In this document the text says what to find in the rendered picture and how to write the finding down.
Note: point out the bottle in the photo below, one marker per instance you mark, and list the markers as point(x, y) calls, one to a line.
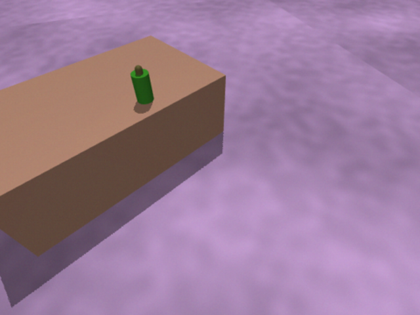
point(142, 85)

